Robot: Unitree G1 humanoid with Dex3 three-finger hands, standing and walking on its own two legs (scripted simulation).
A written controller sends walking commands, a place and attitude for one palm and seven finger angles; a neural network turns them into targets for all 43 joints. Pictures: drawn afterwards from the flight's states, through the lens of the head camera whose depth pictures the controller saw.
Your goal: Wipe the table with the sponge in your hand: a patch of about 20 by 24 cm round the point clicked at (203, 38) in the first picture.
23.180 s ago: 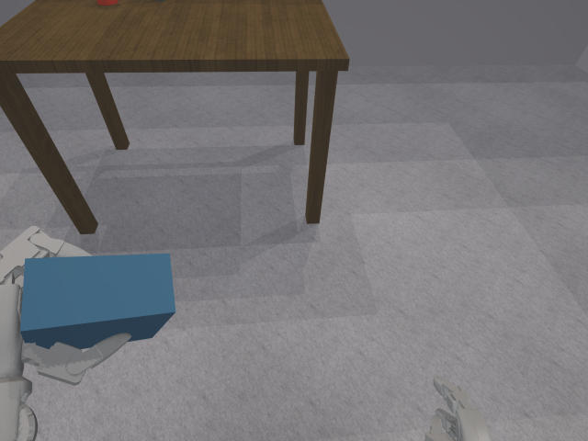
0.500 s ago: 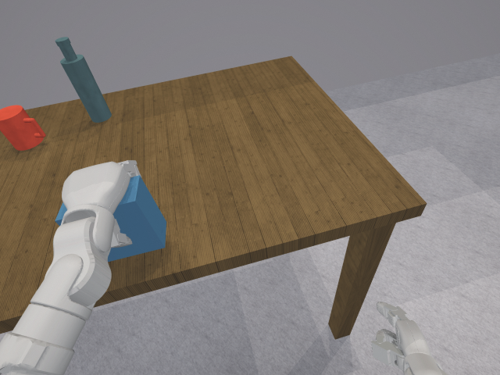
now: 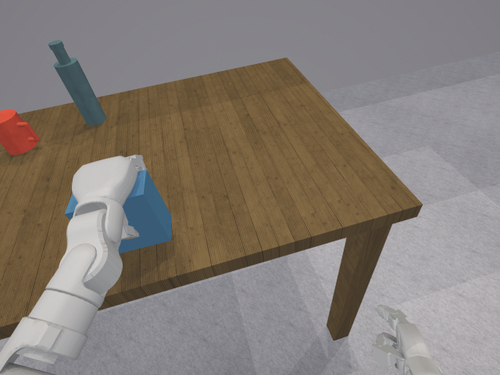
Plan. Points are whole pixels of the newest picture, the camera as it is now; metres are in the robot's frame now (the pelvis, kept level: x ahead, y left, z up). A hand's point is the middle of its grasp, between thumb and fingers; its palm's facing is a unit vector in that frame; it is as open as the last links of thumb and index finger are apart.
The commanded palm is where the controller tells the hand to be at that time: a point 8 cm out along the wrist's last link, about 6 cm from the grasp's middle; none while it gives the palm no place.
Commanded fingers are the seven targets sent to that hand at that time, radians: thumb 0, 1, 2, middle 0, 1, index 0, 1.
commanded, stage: move the sponge above the wiping area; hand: left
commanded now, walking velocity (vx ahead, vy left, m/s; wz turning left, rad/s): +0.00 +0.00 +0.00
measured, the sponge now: (129, 222) +0.33 +0.26 +0.08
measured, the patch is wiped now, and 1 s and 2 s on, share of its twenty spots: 0.00 0.00 0.00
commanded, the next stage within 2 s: lower the sponge onto the table in 0.62 s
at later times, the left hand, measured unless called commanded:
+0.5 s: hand (114, 205) +0.31 +0.26 +0.14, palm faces +0.06 -0.05 -1.00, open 10.4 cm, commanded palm +0.29 +0.26 +0.21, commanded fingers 0.00 0.10 1.30 -1.20 -1.60 -1.20 -1.60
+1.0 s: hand (121, 197) +0.33 +0.25 +0.14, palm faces +0.07 -0.05 -1.00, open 10.4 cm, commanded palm +0.30 +0.26 +0.21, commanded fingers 0.00 0.10 1.30 -1.20 -1.60 -1.20 -1.60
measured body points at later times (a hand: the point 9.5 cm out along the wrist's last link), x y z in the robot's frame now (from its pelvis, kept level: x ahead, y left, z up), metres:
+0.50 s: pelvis -0.01 +0.00 +0.00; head -0.03 -0.05 +0.45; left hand +0.30 +0.25 +0.19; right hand +0.23 -0.21 -0.09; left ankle -0.01 +0.11 -0.75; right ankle +0.00 -0.09 -0.75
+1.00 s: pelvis -0.01 +0.00 +0.00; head -0.02 -0.04 +0.45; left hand +0.32 +0.25 +0.19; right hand +0.20 -0.23 -0.11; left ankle -0.01 +0.11 -0.75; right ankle +0.00 -0.09 -0.75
